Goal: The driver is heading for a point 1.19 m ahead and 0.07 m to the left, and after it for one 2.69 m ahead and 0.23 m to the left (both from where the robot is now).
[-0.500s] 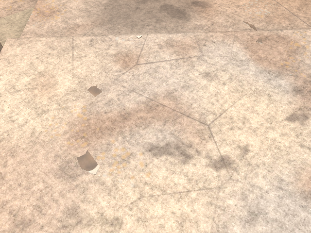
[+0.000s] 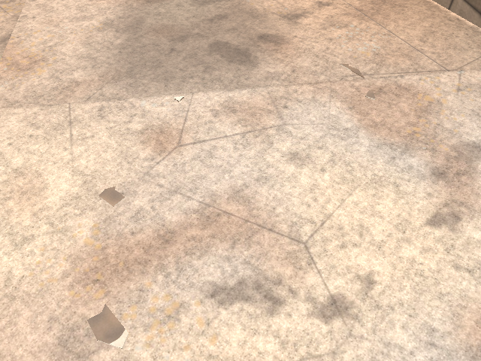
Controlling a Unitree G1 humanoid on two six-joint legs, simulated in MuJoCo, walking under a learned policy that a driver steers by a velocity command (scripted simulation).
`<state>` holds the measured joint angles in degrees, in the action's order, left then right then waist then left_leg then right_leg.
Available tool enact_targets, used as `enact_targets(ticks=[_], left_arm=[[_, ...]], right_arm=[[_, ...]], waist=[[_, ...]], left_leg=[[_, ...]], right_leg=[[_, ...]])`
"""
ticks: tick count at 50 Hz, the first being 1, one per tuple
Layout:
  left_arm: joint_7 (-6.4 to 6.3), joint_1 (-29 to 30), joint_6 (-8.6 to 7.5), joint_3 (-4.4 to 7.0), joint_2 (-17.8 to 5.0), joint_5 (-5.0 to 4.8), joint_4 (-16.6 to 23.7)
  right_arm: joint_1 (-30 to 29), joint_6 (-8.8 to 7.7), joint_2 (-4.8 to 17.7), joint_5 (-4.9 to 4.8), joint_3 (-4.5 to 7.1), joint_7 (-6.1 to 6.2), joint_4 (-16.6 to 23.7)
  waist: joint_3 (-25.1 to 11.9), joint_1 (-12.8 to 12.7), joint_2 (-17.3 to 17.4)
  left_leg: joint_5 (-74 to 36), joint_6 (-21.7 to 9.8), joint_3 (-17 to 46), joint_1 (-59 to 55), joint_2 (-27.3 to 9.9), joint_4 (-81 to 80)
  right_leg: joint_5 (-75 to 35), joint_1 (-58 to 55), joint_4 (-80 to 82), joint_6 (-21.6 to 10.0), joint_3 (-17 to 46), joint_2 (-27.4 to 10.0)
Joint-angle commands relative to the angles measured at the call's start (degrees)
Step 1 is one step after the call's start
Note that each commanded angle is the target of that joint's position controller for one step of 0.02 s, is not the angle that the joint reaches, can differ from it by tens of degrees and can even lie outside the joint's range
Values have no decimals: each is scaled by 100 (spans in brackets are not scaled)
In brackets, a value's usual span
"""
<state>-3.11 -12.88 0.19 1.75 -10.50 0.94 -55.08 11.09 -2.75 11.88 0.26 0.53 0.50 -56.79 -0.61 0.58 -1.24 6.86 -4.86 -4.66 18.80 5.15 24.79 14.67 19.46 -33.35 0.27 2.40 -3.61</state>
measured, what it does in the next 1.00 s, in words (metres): walks ahead: left foot, then right foot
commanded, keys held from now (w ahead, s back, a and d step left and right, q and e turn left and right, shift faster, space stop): shift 0.08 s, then w+shift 0.92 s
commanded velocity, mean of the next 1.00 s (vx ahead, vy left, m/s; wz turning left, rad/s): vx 0.70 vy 0.00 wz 0.00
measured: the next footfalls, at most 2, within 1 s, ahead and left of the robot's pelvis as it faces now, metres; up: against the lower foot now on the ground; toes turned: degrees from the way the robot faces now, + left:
left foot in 0.40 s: +0.15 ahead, +0.14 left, +0.00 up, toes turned +5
right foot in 0.84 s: +0.60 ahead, -0.01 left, +0.00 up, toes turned -3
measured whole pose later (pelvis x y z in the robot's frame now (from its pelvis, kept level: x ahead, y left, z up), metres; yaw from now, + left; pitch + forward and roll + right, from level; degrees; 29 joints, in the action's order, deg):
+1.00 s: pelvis +0.53 +0.04 +0.00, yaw +1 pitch +0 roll -2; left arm 1.1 -15.2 -4.8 4.2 -14.6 2.1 -55.2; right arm 17.5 -5.6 12.9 1.1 2.5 -1.0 -53.3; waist 2.2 0.4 1.0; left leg 13.9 -6.8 2.5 23.9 -3.3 74.8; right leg 12.7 15.9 -27.8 -6.9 -8.0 5.8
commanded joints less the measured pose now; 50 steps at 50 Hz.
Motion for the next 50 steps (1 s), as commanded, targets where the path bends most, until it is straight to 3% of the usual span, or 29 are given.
enact_targets(ticks=[1,4,6,8,9,10,12,14,15,17,19,20,21,22,23,24,25,28,33,36,39,41,42,43,44,45,46,47,50], left_arm=[[-17,-687,3,190,-866,2,-115],[20,-405,-165,152,-512,-22,-218],[26,-712,-253,306,-824,-127,-237],[43,-1099,-410,460,-1223,-273,-308],[30,-1018,-501,492,-1231,-286,-289],[33,-1024,-588,456,-1049,-230,-260],[89,-849,-664,419,-926,-267,-111],[122,-753,-638,437,-1000,-316,-32],[260,-858,-549,439,-992,136,-142],[339,-678,-462,510,-1117,147,-132],[363,-479,-444,525,-1147,75,-94],[374,-169,-488,464,-955,129,6],[404,343,-588,264,-195,141,427],[466,494,-648,247,-205,126,680],[532,704,-664,273,-441,128,766],[613,595,-671,300,-611,154,665],[660,376,-642,310,-611,212,553],[753,598,-438,253,-445,205,621],[763,1978,-372,97,-317,103,1186],[757,2408,-375,26,-323,40,1400],[609,2093,-382,60,-522,41,1404],[467,556,-402,214,-919,50,1024],[383,-678,-409,334,-1138,75,637],[297,-1634,-415,480,-1609,211,451],[369,-1413,-418,548,-1792,252,437],[452,-890,-411,522,-1505,143,462],[453,-496,-475,432,-1148,116,446],[460,-372,-537,362,-832,132,358],[398,-380,-683,207,-494,67,116]], right_arm=[[181,21,624,-82,132,78,202],[160,92,521,1,131,163,159],[261,71,795,-73,239,169,91],[-286,-104,533,-190,210,63,362],[-451,-197,536,-208,224,-8,441],[-545,-256,628,-221,279,-54,473],[-483,-331,508,-236,267,-99,463],[-599,-392,373,-198,232,-114,465],[-504,-225,246,318,202,-332,576],[-76,-75,291,229,251,-394,546],[898,-87,422,144,308,-295,291],[1985,-188,698,163,411,-204,-14],[2860,-276,1472,322,544,-110,-117],[2349,-260,1433,297,482,-66,-17],[1662,-261,1250,229,450,-76,183],[1333,-300,1015,175,406,-126,312],[1202,-326,911,140,375,-147,369],[1536,-419,521,102,256,-99,186],[2005,-492,420,62,201,-91,63],[2139,-536,565,31,208,-40,-32],[2123,-516,818,53,237,-34,-125],[2038,-382,1114,153,323,59,-186],[1811,-310,1191,154,360,84,-135],[1819,-309,774,169,286,43,17],[2339,-417,9,-142,158,-114,211],[1726,-458,628,-127,275,-79,359],[1090,-470,717,-106,306,-65,546],[972,-468,581,-54,266,-81,575],[1023,-213,160,212,173,-256,646]], waist=[[510,22,-193],[433,94,-643],[180,-77,-549],[374,-315,-1103],[430,-317,-1215],[379,-299,-929],[244,-181,-564],[148,-177,-567],[156,-142,-739],[327,61,-797],[311,490,-291],[4,1038,468],[-243,1328,2262],[146,861,1893],[571,510,1073],[510,334,536],[372,163,467],[644,92,577],[1002,242,402],[1091,229,479],[607,-50,737],[-301,-788,1048],[-856,-1372,936],[-1515,-1526,363],[-2102,-695,-1378],[-1437,-710,-658],[-578,-582,-175],[-127,-351,348],[326,234,108]], left_leg=[[2375,-2,1044,901,-816,-1099],[1327,76,641,-322,-614,-421],[2837,-50,377,94,-394,208],[2087,-57,226,1173,-376,1299],[1481,-111,416,1634,-631,1933],[1484,-148,651,2167,-829,2478],[1342,-142,683,2484,-1002,2500],[1127,5,308,1552,-856,1657],[1279,132,-151,746,-510,1351],[1097,251,-537,-350,-307,730],[962,267,-659,-1842,-208,348],[1456,180,86,-3068,-664,127],[3850,-116,2827,-3589,-2367,-1049],[4862,-580,4775,-2993,-2943,-1934],[4643,-676,4374,-2567,-2962,-1844],[3905,-594,3599,-2221,-2585,-1745],[3372,-504,2996,-1973,-2282,-1853],[1922,-437,1962,-1765,-1757,-2113],[-125,-519,970,-1621,-1457,-2428],[-1633,-505,623,-1925,-1641,-2727],[-5249,-395,211,-2672,-1744,-1719],[-6641,-312,126,-2748,-1875,325],[-5963,-254,27,-2104,-1716,1910],[-3286,-302,89,-651,-1300,4004],[1590,-102,661,1523,-168,6010],[1260,-311,1110,2290,-445,6237],[769,-334,976,2463,-747,6030],[630,-333,969,2201,-960,5655],[647,-129,1007,1615,-1309,4939]], right_leg=[[481,-631,890,-400,160,-170],[1186,341,1429,-282,214,-67],[2655,49,1551,-549,500,-184],[3351,-643,2435,-1153,2047,-1269],[2993,-931,2730,-1365,2634,-1778],[2686,-1295,2743,-1361,2750,-1885],[2231,-1637,2630,-1149,2292,-1690],[1590,-1175,2610,-871,1398,-1195],[1695,-682,2677,-891,874,-768],[1896,20,2389,-959,513,-641],[2085,970,1573,-944,339,-492],[1477,1740,-56,-852,-3,-135],[1590,3023,-2606,-622,-493,463],[1014,3959,-3498,-767,210,457],[261,4204,-3802,-805,210,-96],[-233,3805,-3650,-727,107,-288],[-373,3363,-3436,-621,29,-377],[-880,3229,-3201,-390,-283,-392],[-1561,2804,-1399,-293,-771,-127],[-1791,2055,-438,-523,-1022,59],[-1280,1056,-99,-883,-1303,596],[-563,-528,-120,-1104,-1188,922],[-532,-1962,235,-1207,-1025,798],[1347,-3477,116,-1331,384,-435],[3399,-4582,1396,-1836,3998,-1825],[3334,-4056,2064,-1745,4297,-1619],[2310,-3176,2044,-1678,3221,-1499],[1483,-2269,2187,-1590,2568,-1314],[1127,-797,2593,-1301,1500,-789]])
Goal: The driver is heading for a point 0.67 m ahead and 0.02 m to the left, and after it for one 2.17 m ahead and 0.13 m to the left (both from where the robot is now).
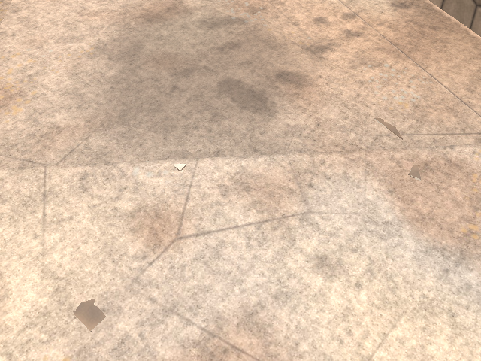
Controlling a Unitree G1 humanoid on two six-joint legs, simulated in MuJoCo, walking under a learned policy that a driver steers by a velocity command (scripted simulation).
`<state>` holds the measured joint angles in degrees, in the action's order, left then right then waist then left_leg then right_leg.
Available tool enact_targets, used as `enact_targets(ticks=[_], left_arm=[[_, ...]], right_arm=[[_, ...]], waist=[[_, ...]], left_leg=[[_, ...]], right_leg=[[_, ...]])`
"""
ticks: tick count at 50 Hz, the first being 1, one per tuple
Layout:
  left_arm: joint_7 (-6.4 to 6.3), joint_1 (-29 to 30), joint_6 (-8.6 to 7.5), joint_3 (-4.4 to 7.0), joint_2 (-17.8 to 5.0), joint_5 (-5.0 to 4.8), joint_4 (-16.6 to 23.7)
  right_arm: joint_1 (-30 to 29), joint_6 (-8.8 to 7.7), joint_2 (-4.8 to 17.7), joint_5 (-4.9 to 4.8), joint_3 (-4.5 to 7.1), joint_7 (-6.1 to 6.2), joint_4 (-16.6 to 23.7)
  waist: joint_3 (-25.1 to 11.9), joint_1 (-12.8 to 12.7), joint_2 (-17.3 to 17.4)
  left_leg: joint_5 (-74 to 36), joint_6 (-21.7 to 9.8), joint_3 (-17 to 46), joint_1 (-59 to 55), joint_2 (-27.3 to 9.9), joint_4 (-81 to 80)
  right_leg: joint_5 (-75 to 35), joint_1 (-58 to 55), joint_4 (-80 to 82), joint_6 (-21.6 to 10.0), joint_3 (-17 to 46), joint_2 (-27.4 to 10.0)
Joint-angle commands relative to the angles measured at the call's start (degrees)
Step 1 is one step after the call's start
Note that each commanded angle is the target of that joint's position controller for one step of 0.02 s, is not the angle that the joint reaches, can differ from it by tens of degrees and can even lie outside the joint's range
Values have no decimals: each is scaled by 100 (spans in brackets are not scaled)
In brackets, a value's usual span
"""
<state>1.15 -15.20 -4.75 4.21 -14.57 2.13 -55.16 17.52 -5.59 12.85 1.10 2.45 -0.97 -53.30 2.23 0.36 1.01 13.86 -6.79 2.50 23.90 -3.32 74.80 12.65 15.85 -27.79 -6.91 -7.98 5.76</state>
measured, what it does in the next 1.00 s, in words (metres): walks ahead: left foot, then right foot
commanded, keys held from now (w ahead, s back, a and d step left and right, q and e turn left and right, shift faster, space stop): w+shift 1.00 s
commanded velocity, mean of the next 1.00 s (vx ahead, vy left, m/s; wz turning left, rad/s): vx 0.99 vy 0.00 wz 0.00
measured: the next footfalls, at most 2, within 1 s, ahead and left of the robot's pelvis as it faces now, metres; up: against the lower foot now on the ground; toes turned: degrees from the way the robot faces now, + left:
left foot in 0.32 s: +0.53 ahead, +0.10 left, +0.00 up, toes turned +3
right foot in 0.78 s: +0.98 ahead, -0.06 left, +0.00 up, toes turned -4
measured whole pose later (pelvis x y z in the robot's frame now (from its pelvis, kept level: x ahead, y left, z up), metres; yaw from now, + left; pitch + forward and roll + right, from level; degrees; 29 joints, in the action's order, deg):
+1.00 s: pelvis +0.98 +0.00 +0.01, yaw -1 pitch -1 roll -2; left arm 0.6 -25.6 -5.7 3.3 -16.1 0.8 -57.2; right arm 10.0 -3.8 15.0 1.7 1.6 -1.6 -47.4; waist 1.2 -1.5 1.0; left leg 11.8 -4.8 3.1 33.2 -5.4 63.2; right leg 14.6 6.7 -21.6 -6.9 -5.5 6.3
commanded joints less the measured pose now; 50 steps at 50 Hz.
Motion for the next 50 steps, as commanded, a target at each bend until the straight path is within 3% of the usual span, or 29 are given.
enact_targets(ticks=[1,4,6,8,11,13,15,16,17,18,19,20,21,23,24,28,30,33,36,37,38,39,40,41,42,43,44,47,50], left_arm=[[-34,-267,-240,-44,-143,-121,59],[2,-635,-313,-46,-324,-153,19],[37,-807,-358,-79,-287,-196,23],[5,-1129,-422,-79,-450,-272,-54],[-65,-1424,-395,-98,-674,-239,-169],[-153,-1456,-305,-74,-931,-125,-197],[-273,-1264,-123,1,-1195,47,-214],[-289,-987,-61,19,-1186,66,-145],[-195,-1135,-96,-111,-543,-26,65],[-62,-1705,-231,-201,-89,-361,225],[-133,-972,-256,-130,-551,-327,361],[-130,-413,-278,-136,-554,-299,506],[-101,-241,-259,-174,-419,-230,543],[27,-353,-72,-243,-134,-17,613],[82,-272,5,-267,-57,18,665],[197,1085,75,-360,-147,51,1264],[244,1620,17,-446,-90,-4,1463],[253,2054,-6,-480,-170,-95,1597],[146,1792,0,-374,-487,-59,1589],[86,1229,8,-299,-652,-58,1464],[1,168,25,-185,-878,-77,1154],[-98,-1090,60,-54,-1082,-51,754],[-210,-1986,87,102,-1570,35,590],[-135,-1541,81,165,-1743,112,627],[-52,-966,78,170,-1328,11,685],[-37,-701,13,97,-958,-14,625],[-20,-615,-40,43,-654,27,496],[-73,-584,-181,-107,-265,-69,247],[-27,-535,-338,-84,-494,-243,173]], right_arm=[[141,128,47,152,-33,-151,415],[-989,176,219,161,-70,-199,865],[-1606,130,227,117,-122,-239,1083],[-2039,96,144,38,-193,-302,1228],[-2321,87,336,1,-173,-246,1317],[-2051,91,547,38,-102,-163,1286],[-400,108,963,19,87,-17,838],[821,127,1199,75,210,84,469],[1519,147,1703,236,367,188,336],[1267,140,1786,249,429,72,318],[684,122,1370,158,395,-18,348],[366,57,991,115,309,-41,311],[203,12,691,151,241,-49,236],[208,-52,371,109,105,1,49],[286,-98,337,46,85,15,-27],[633,-224,579,-70,102,-26,-112],[787,-280,596,-127,91,-37,-119],[1204,-313,876,-185,104,14,-262],[1310,-204,1178,-51,122,101,-326],[1265,-122,1308,30,148,161,-344],[1135,-22,1428,101,186,232,-348],[854,64,1471,124,217,269,-290],[855,51,926,145,123,231,-124],[1631,-80,252,-275,-10,66,126],[986,-114,768,-231,50,136,240],[338,-151,823,-204,66,142,384],[186,-149,686,-142,33,133,420],[201,149,297,92,-61,-53,520],[-951,222,364,111,-133,-161,1030]], waist=[[264,288,-175],[744,100,-136],[864,-42,-52],[853,-192,-128],[675,-268,-262],[176,-25,-649],[-788,814,-943],[-1277,1413,-826],[-1901,1310,131],[-2612,602,1661],[-1795,614,675],[-974,522,79],[-525,298,-346],[-189,-146,-125],[24,-228,-27],[719,-107,14],[792,3,-68],[808,156,39],[203,-70,400],[-191,-391,588],[-737,-893,698],[-1220,-1521,589],[-1851,-1606,-182],[-2557,-620,-1971],[-1878,-698,-920],[-997,-639,-349],[-505,-420,177],[-14,186,-116],[706,193,-328]], left_leg=[[-110,150,212,1325,-555,-242],[-999,326,-220,1957,-666,-1311],[-1821,351,-527,1488,-521,-2568],[-2523,226,-845,747,-296,-3485],[-2546,19,-1062,702,68,-4259],[-1699,-114,-1181,347,515,-4343],[-779,-308,-969,-1217,766,-4336],[-565,-438,-760,-2564,504,-4494],[1213,-691,806,-4159,-834,-4312],[2300,-1303,4194,-5183,-1955,-5483],[2163,-1077,3887,-4657,-1617,-5906],[1415,-961,2926,-3686,-1480,-6006],[875,-812,2329,-2862,-1265,-6166],[665,-579,1582,-1728,-889,-6451],[624,-546,1358,-1462,-766,-6629],[-740,-511,325,-969,-318,-7231],[-1813,-377,-106,-749,-105,-7373],[-3362,-237,-274,-1670,-389,-7692],[-6321,-122,-494,-3151,-643,-6668],[-7066,-83,-513,-3373,-746,-5811],[-7225,-56,-532,-3251,-817,-4561],[-6405,-28,-635,-2627,-664,-2846],[-3274,-85,-566,-1315,-132,-484],[1225,150,157,1015,964,1431],[799,-34,450,1807,499,1487],[338,-49,350,1949,231,1135],[240,-46,316,1713,60,784],[207,134,338,1006,-292,-202],[-936,314,-245,616,-333,-2479]], right_leg=[[1218,-269,2198,-582,2326,-1664],[163,-126,2597,-558,1607,-1351],[-876,34,2693,-423,1092,-1061],[-2032,-70,3019,-300,923,-1169],[-4239,-1610,2762,-158,650,-1351],[-6526,-2528,1822,-79,552,-1547],[-7231,-2642,-299,-57,542,-1726],[-6253,-1873,-1964,-42,426,-1547],[-3099,-65,-4264,-41,418,-948],[1252,1841,-5945,97,1145,-10],[759,2525,-5962,-95,1419,-479],[270,2612,-5601,-99,1329,-734],[157,2410,-5207,-93,1325,-935],[124,1932,-4763,37,1351,-1157],[151,1991,-4584,121,1299,-1261],[-907,2541,-3007,368,684,-1439],[-1843,1836,-1698,334,331,-1256],[-2535,1426,-750,114,89,-974],[-1663,1053,-473,-116,-95,-417],[-1201,496,-493,-194,-18,-233],[-738,-532,-547,-282,124,-110],[-436,-1774,-326,-400,321,-311],[1194,-3052,-603,-554,1725,-1597],[2237,-4376,747,-1311,5402,-2886],[1978,-3963,1155,-1193,5262,-2623],[1045,-3040,1135,-1077,4170,-2448],[246,-2143,1244,-955,3514,-2245],[275,-528,1722,-585,2395,-1658],[-396,522,2432,-417,1264,-1014]])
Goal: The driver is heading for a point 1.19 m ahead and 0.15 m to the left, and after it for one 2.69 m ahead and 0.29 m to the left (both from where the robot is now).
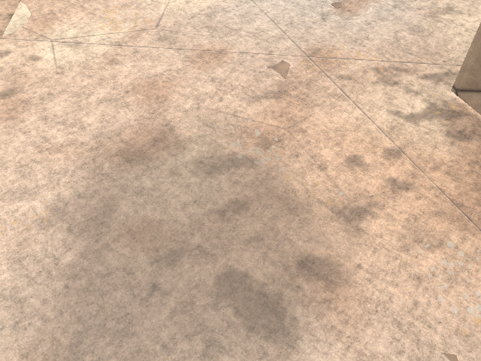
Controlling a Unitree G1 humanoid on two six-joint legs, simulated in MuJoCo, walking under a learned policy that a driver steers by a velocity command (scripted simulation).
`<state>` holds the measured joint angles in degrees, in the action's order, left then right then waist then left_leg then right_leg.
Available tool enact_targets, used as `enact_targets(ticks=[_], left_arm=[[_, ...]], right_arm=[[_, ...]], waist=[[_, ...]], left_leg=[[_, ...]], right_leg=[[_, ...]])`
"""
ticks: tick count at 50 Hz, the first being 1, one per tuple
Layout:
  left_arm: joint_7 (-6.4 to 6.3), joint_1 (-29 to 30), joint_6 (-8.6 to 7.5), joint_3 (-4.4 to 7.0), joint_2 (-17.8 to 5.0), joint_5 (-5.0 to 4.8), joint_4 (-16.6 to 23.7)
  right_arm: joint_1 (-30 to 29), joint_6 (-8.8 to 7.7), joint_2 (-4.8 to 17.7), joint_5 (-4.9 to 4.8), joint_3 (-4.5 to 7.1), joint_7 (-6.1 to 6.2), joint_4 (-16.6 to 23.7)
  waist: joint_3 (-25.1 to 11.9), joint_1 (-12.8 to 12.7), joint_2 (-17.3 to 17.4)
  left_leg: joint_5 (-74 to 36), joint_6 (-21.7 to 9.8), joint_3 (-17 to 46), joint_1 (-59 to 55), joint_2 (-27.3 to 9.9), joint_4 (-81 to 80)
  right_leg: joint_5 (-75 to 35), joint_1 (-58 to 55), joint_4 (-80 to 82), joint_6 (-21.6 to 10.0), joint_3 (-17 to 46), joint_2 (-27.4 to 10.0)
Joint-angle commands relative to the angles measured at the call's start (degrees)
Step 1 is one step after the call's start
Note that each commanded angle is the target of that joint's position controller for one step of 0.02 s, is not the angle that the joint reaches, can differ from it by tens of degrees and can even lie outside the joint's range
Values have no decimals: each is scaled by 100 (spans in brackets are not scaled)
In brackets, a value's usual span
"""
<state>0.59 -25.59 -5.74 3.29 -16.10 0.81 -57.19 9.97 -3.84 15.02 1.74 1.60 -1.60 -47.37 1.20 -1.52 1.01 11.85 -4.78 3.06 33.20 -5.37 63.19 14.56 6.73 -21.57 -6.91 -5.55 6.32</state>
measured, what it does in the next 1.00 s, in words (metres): goes down: left foot 0.11 m lower, then right foot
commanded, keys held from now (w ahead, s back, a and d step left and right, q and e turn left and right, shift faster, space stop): w+shift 0.66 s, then w+q+shift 0.34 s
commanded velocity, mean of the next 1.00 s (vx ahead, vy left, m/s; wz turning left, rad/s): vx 1.00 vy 0.00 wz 0.16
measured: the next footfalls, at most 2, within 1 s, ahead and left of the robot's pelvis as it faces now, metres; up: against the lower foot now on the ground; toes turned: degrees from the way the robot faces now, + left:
left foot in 0.30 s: +0.49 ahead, +0.12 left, -0.11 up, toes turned +5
right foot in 0.68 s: +0.93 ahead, -0.05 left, -0.11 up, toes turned -3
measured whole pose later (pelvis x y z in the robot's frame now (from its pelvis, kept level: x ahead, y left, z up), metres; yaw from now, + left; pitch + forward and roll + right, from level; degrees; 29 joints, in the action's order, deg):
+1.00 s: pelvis +1.04 +0.03 -0.12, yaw +11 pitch +0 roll -1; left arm 0.3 -26.8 -7.6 2.3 -13.2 0.7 -58.8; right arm 5.1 -1.9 15.0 0.6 2.1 -3.4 -45.8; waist 2.2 -2.1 1.5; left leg -3.2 -7.3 -5.2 44.6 -5.2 50.8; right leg 21.1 -10.5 -10.2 -2.3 -14.3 3.9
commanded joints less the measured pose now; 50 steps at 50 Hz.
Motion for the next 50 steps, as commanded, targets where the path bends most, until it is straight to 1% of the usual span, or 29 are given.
enact_targets(ticks=[1,3,4,6,11,13,14,15,16,17,18,19,20,21,22,24,26,29,31,33,34,35,36,37,38,40,43,46,50], left_arm=[[53,506,-269,31,-462,-131,378],[86,330,-326,99,-701,-106,339],[54,175,-356,62,-493,-124,220],[-30,-107,-352,21,-438,-158,132],[-288,-757,-124,-27,-728,63,-149],[-402,-719,-4,-8,-879,165,-214],[-423,-541,102,3,-870,161,-241],[-392,-9,103,88,-972,122,-179],[-299,-194,-34,-79,-16,38,96],[-361,-181,-142,-101,-322,-442,422],[-372,380,-150,-126,-443,-418,565],[-277,1212,-145,-121,-532,-126,663],[-191,1151,-66,-145,-361,9,634],[-103,999,68,-177,-241,265,567],[-3,1248,145,-188,-21,274,709],[193,1964,190,-322,170,216,1219],[327,1781,86,-382,201,149,1144],[235,2336,107,-315,-109,82,1238],[138,2135,92,-218,-337,130,1251],[13,114,123,19,-739,132,659],[-87,-739,147,192,-1226,209,531],[-53,-534,134,260,-1551,348,594],[8,-24,158,248,-1136,147,649],[-6,485,90,167,-727,156,653],[17,696,28,122,-470,182,604],[1,701,-76,0,-107,166,425],[12,638,-248,2,-137,-25,286],[31,552,-319,-23,-88,6,267],[-130,200,-302,-43,-355,-49,248]], right_arm=[[-476,2,116,63,-97,-154,531],[-311,-30,178,20,-78,-224,327],[-319,-125,366,-58,-2,-208,318],[-820,-199,408,-14,-5,-225,439],[-1587,-183,469,141,34,-91,659],[-299,-242,706,136,153,12,248],[948,-222,844,109,255,91,-140],[2242,-152,1041,82,406,148,-406],[2646,-154,1454,335,437,113,-620],[3017,-139,1548,178,534,8,-549],[2619,-127,1328,154,529,97,-553],[1878,-118,680,107,369,161,-525],[1622,-170,839,182,376,213,-553],[1839,-225,586,182,284,189,-671],[1881,-296,265,8,171,170,-848],[1003,-413,499,-118,183,148,-743],[756,-471,454,-187,185,95,-690],[1424,-509,813,-319,266,36,-884],[1708,-392,1002,-202,283,76,-972],[1494,-199,1143,-1,310,187,-953],[1572,-161,710,18,215,189,-862],[2482,-182,-242,-270,15,109,-631],[1793,-217,493,-263,132,186,-460],[1244,-203,593,-277,173,197,-362],[1089,-181,474,-219,143,164,-362],[1265,16,192,-46,119,36,-418],[675,230,-11,-50,91,-73,-108],[-189,214,-73,-132,34,-153,258],[-905,123,7,-100,-37,-255,557]], waist=[[871,327,-366],[502,302,-224],[519,327,-176],[580,79,-90],[779,-469,-59],[140,74,-165],[-446,673,-237],[-1067,1580,-54],[-1438,961,1522],[-2851,1295,1417],[-2366,1175,624],[-858,962,-323],[-354,656,-38],[-120,394,-553],[182,162,-484],[920,-285,204],[772,-438,265],[712,-106,-48],[256,-212,174],[-776,-1238,391],[-1269,-1451,-107],[-2040,-479,-1674],[-1585,-604,-923],[-476,-407,-483],[-63,-233,-44],[222,185,-188],[473,354,-374],[672,264,-425],[677,191,-322]], left_leg=[[-1288,134,-504,-698,-66,-2129],[-2476,45,-874,-1525,194,-1927],[-3510,-136,-236,-829,-160,-2600],[-4224,-274,-431,-604,-140,-3500],[-3093,-210,-806,-116,307,-4537],[-2650,-337,-802,-1191,421,-4617],[-2533,-424,-907,-2626,407,-4369],[-2299,-633,-464,-4350,43,-4277],[-4841,-839,326,-6825,-1123,-1966],[-4105,-1720,2464,-8409,-2032,-2193],[-1371,-1750,2998,-7699,-2120,-3550],[-703,-1308,2311,-5744,-1564,-4411],[-1649,-1518,2380,-4520,-1734,-4460],[-1644,-1406,2144,-3679,-1602,-4365],[-1294,-1014,1576,-2933,-1205,-4561],[-1249,-698,483,-1047,-485,-5641],[-1922,-626,-276,-167,10,-5664],[-3857,-603,-301,-1884,-287,-5954],[-5911,-411,-444,-3184,-397,-4944],[-5892,-286,-646,-2948,-320,-2210],[-3773,-246,-653,-1820,107,148],[1566,-127,-94,51,998,2419],[1048,-320,250,794,705,2441],[409,-318,179,1030,364,2063],[183,-327,163,764,140,1727],[51,-232,216,131,-111,1356],[-269,-103,-8,512,-279,878],[-1311,-131,-600,543,-82,-209],[-2014,-370,-1459,-23,418,-2014]], right_leg=[[-1007,1601,1859,-437,819,-968],[-2321,1434,1856,-432,621,-1161],[-2191,547,1306,-259,458,-1054],[-1609,-69,1160,-198,427,-1103],[-3469,-1894,-104,-149,673,-1433],[-4944,-2155,-1904,-145,734,-1458],[-5033,-1566,-3404,-215,702,-1400],[-4214,-281,-5832,-125,512,-829],[2648,3003,-8384,-4,730,-249],[2425,4595,-9067,58,1352,-114],[1496,5359,-8263,48,1209,-529],[819,5061,-7111,69,1055,-968],[951,4620,-7141,189,947,-838],[1050,4209,-6862,171,1123,-1075],[753,4041,-6228,199,1210,-1229],[-52,2998,-3955,370,750,-1414],[-1882,1156,-2391,360,302,-1208],[-2255,1245,-1635,119,-88,-859],[-1592,1137,-1355,-99,-288,-459],[-753,-815,-1299,-301,-131,-271],[775,-1974,-1239,-476,1242,-1364],[2233,-3078,-75,-979,4678,-3083],[3031,-2704,759,-799,5223,-2861],[2322,-1724,779,-653,4007,-2724],[1371,-900,872,-518,3231,-2516],[390,151,1109,-182,2019,-2167],[-659,331,1477,186,752,-1878],[-2603,369,1595,513,-472,-1359],[-5256,-363,1430,705,-1082,-1407]])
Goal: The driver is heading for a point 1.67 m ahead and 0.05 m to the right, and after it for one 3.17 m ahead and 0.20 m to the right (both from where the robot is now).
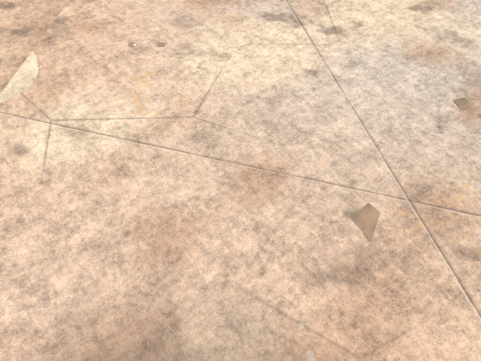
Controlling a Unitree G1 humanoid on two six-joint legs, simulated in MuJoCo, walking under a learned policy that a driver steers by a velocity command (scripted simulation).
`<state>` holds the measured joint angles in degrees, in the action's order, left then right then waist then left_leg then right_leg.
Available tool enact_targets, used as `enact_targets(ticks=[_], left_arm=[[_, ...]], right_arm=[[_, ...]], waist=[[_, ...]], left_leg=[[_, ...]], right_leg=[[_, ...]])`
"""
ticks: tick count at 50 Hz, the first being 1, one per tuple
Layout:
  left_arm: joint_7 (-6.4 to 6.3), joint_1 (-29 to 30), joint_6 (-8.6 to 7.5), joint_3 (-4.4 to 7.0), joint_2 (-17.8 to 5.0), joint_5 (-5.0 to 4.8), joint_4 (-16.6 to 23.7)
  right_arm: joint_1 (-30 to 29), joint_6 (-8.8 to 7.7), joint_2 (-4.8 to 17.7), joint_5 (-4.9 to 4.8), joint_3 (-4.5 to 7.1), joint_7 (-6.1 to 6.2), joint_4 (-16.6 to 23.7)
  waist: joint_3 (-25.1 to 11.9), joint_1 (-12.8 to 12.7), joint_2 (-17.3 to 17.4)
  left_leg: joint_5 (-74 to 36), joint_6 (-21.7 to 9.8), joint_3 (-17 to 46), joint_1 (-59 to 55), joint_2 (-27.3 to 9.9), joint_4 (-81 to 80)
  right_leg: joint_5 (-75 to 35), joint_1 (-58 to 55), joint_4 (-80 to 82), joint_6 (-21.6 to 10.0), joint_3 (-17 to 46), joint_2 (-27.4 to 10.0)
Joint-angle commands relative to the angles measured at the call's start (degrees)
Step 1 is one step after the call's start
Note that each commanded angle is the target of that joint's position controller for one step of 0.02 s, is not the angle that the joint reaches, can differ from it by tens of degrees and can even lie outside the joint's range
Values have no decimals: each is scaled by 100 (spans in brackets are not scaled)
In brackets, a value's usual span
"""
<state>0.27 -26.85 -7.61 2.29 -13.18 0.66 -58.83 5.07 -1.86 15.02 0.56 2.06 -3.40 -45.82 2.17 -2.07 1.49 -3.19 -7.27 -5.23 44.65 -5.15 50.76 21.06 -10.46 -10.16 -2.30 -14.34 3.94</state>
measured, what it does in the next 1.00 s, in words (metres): walks ahead, turning right: left foot, then right foot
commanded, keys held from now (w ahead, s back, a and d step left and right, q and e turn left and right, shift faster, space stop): w+q+shift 0.10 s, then w+shift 0.12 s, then w+e+shift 0.62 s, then w+shift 0.16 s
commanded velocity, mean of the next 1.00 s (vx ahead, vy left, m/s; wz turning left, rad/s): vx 1.00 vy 0.00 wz -0.23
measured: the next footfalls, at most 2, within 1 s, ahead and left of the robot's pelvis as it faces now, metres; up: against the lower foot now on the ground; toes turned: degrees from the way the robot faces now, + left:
left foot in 0.12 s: +0.32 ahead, +0.04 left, +0.00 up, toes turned +11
right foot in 0.56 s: +0.79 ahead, +0.00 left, +0.00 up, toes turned -1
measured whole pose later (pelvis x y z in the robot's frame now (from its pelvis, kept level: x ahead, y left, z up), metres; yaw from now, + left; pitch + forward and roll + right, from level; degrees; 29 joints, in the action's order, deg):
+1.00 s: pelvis +1.02 +0.05 -0.02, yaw -17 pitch +3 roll +1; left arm 0.4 -27.1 -4.8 5.3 -19.5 0.5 -51.0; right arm -1.0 -5.9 14.3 2.8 -2.2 0.1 -34.9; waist 0.8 -6.6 -0.4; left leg 2.3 -0.7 0.5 30.7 -1.1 30.5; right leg 26.4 -3.6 -34.1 -7.4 13.5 7.2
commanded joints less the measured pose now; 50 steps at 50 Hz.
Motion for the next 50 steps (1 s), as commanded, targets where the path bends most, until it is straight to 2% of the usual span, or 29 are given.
enact_targets(ticks=[1,3,5,6,7,8,9,10,11,14,16,18,21,24,26,27,28,29,30,31,32,33,36,40,43,46,48,49,50], left_arm=[[-183,294,-88,84,-821,-34,456],[-345,464,57,186,-1213,14,622],[-375,1131,264,297,-1458,126,899],[-264,1347,317,320,-1329,126,892],[-150,1385,202,57,-338,232,1195],[-72,762,70,-33,-267,2,1789],[-58,1088,-44,-55,-561,57,1695],[-41,1246,-56,-22,-730,46,1654],[-41,1389,12,-42,-639,148,1612],[111,1275,401,-132,-426,189,1564],[175,1982,465,-154,-438,99,1799],[221,2308,451,-197,-324,-11,1857],[286,2993,352,-261,-200,-62,2038],[299,2634,339,-170,-490,-14,1856],[252,1663,366,-25,-875,48,1558],[219,447,397,122,-1167,7,1165],[167,-1041,429,289,-1409,8,794],[99,-1220,508,367,-1544,-17,573],[89,-494,554,465,-1930,83,759],[67,-156,574,466,-1582,76,987],[29,37,572,384,-1174,48,965],[11,227,556,339,-989,48,924],[-32,407,351,261,-997,-35,975],[26,390,222,370,-1226,-81,1154],[93,10,233,464,-1364,-170,1128],[12,-214,226,458,-1340,-118,1038],[-12,-5,214,505,-1675,5,1051],[-10,359,187,469,-1545,63,1156],[-17,319,130,278,-786,22,1394]], right_arm=[[-328,-78,128,36,-59,-85,374],[497,-38,490,33,57,-51,168],[2751,18,1022,32,335,65,-465],[3162,31,1161,-21,476,185,-633],[2569,75,1421,-23,526,244,-654],[2232,93,1762,126,576,253,-419],[2106,83,1252,158,518,306,-372],[1881,40,874,156,424,344,-415],[1614,-25,697,141,352,355,-431],[1558,-391,538,16,209,383,-494],[1778,-552,687,26,248,315,-550],[2002,-614,579,-14,215,236,-593],[2389,-689,526,-47,161,268,-724],[2285,-682,859,12,164,450,-628],[2097,-517,1036,162,216,627,-618],[1714,-411,1169,256,262,680,-465],[981,-333,1367,245,335,709,-274],[682,-444,618,304,153,570,-69],[1232,-549,256,-37,17,475,495],[982,-670,461,40,-94,442,639],[663,-725,607,109,-94,382,653],[621,-712,568,182,-108,353,667],[591,-313,392,414,-228,272,875],[-664,-268,304,229,-370,174,1437],[-956,-287,310,117,-374,196,1531],[-851,-355,523,185,-274,261,1491],[569,-418,937,145,-50,372,1099],[1743,-425,1198,173,85,477,811],[2721,-423,1657,354,235,559,641]], waist=[[395,343,-491],[-195,878,-826],[-1122,1993,-848],[-1016,2130,-240],[-500,1286,1171],[-1813,700,1347],[-1195,808,202],[-315,551,-551],[51,273,-924],[362,-91,-776],[653,155,-548],[559,378,-372],[567,705,-103],[39,424,369],[-375,-209,609],[-904,-820,642],[-1158,-1752,423],[-1040,-1360,-855],[-1797,-429,-2036],[-1732,-563,-766],[-936,-348,202],[-359,9,626],[217,524,428],[513,160,-134],[134,-259,-408],[-194,-306,-471],[-1087,486,-576],[-1586,1146,-566],[-2335,1273,532]], left_leg=[[-515,-190,-777,-1422,606,-974],[-48,-331,-850,-2356,992,-1100],[684,-715,-331,-4494,1086,-1135],[925,-1026,364,-5214,754,-1772],[-88,-1078,1533,-5583,155,-1242],[1630,-2218,4364,-6851,-903,-2583],[3073,-1975,5004,-6336,-1124,-3745],[3111,-1653,4475,-5235,-1037,-3952],[2566,-1337,3818,-4318,-706,-3959],[1503,-973,2394,-2782,-304,-4247],[265,-566,1490,-2775,65,-4523],[-1166,-79,623,-3187,422,-4527],[-2572,260,134,-3832,241,-4862],[-5721,606,-260,-5076,-71,-4092],[-6635,751,-356,-5364,-348,-2684],[-6706,756,-319,-5136,-380,-1302],[-5905,762,-434,-4213,-167,1198],[1282,632,-188,-2074,760,3576],[3287,935,726,269,1194,5176],[2716,739,1249,783,801,4794],[2233,631,1302,628,474,4020],[2109,631,1146,208,296,3415],[2371,913,949,-607,-58,2265],[649,1100,461,-1654,-29,-412],[-421,952,338,-2041,276,-1507],[-222,690,337,-2287,498,-2284],[619,468,310,-3620,667,-2312],[1179,352,649,-4973,199,-1962],[3111,101,2489,-6308,-1131,-2033]], right_leg=[[-6953,1009,-30,288,-255,-1277],[-8571,582,-1204,342,-219,-1535],[-8516,1210,-4068,192,57,-1717],[-4827,2117,-6428,88,40,-1020],[640,4163,-8421,68,440,-145],[692,5579,-8949,81,1694,-130],[154,6071,-8478,1,1853,-457],[-283,5926,-7898,6,1803,-745],[-362,5506,-7515,46,1754,-942],[-442,4706,-6516,236,1728,-1401],[-1110,4911,-5475,150,1432,-1407],[-2118,4779,-4451,-90,1155,-1191],[-3326,4330,-2962,-427,633,-809],[-3218,3928,-2556,-611,290,-191],[-2575,3019,-2447,-736,284,222],[-2243,1940,-2526,-827,385,389],[-2181,728,-2078,-1237,969,28],[-2040,-461,-2811,-1425,1812,-608],[-1397,-1842,-1863,-2723,5136,-1800],[-136,-1611,-755,-2721,6029,-2017],[217,-533,-399,-2353,5594,-1856],[-225,617,-242,-2060,5053,-1593],[-687,2683,40,-1806,4021,-872],[-1946,3754,347,-1487,3294,-255],[-3221,2733,127,-1170,3305,-364],[-4771,1338,-639,-888,3272,-607],[-5859,968,-2433,-667,3125,-688],[-5073,1842,-3894,-589,2991,-512],[-2269,3141,-6007,-523,2545,-89]])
